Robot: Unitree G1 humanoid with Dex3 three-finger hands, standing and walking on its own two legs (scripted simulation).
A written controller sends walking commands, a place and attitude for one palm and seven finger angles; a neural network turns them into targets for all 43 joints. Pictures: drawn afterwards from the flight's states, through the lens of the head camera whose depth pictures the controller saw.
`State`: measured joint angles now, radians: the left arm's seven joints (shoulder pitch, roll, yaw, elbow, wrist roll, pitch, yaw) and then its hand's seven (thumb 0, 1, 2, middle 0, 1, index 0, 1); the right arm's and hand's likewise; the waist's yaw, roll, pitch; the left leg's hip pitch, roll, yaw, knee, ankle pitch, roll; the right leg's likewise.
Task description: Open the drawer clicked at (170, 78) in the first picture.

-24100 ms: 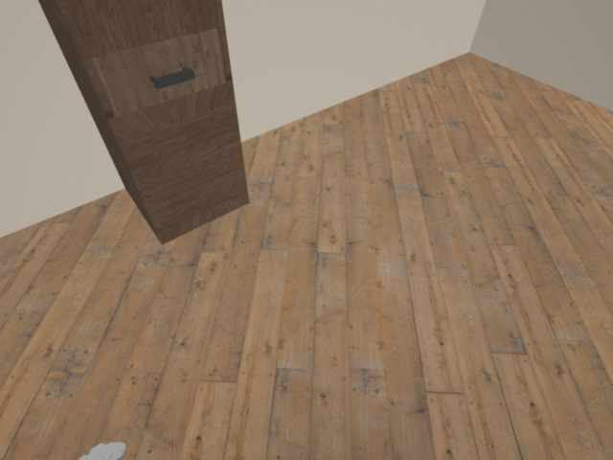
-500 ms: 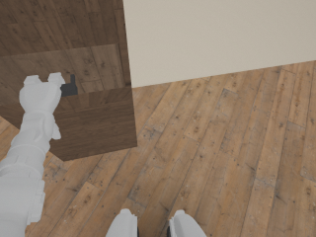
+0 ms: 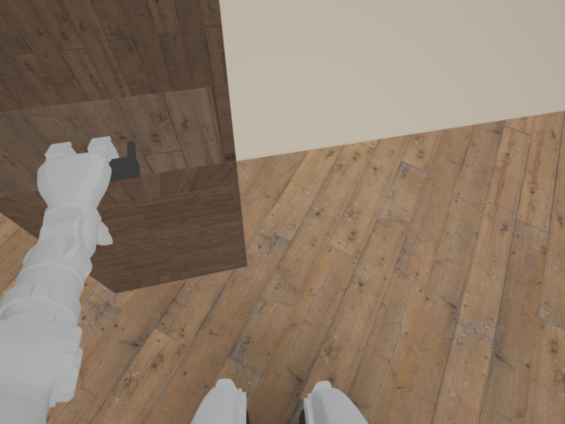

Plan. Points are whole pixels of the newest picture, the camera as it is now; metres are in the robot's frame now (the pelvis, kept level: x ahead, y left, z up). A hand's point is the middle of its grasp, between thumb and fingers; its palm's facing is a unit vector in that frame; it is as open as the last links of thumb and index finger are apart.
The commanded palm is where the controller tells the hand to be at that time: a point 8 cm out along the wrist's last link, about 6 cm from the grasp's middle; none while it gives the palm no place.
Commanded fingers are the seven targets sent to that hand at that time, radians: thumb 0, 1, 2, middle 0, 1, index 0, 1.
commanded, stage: close the thumb around the handle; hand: left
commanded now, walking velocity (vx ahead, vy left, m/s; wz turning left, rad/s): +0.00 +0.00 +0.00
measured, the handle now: (95, 162) +0.50 +0.28 +0.00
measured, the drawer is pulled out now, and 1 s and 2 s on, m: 0.00 0.03 0.15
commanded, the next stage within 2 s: pull the drawer open in 0.50 s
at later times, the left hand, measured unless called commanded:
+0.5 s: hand (94, 196) +0.45 +0.28 -0.02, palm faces -0.07 -0.02 -1.00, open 5.8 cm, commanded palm +0.44 +0.27 +0.04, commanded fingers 0.00 0.90 0.90 -0.40 -1.35 -0.40 -1.35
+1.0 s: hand (94, 215) +0.42 +0.27 -0.02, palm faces -0.05 -0.05 -1.00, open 5.8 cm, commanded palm +0.39 +0.26 +0.04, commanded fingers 0.00 0.90 0.90 -0.40 -1.35 -0.40 -1.35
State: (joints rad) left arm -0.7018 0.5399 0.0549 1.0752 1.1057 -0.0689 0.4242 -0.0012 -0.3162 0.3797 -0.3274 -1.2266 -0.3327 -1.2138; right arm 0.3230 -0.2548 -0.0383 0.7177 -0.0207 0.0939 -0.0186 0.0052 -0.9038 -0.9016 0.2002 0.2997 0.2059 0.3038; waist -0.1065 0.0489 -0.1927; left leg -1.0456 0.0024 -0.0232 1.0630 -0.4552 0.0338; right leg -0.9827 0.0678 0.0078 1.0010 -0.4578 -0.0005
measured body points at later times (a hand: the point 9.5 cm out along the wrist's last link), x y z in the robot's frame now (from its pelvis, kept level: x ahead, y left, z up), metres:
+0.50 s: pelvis +0.01 +0.00 +0.00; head +0.13 +0.01 +0.44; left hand +0.45 +0.28 +0.04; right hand +0.04 -0.27 -0.12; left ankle +0.01 +0.10 -0.66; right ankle +0.00 -0.13 -0.66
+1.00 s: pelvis +0.03 +0.01 +0.02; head +0.13 +0.01 +0.46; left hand +0.42 +0.27 +0.03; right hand +0.07 -0.26 -0.11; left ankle +0.01 +0.10 -0.66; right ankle +0.00 -0.13 -0.66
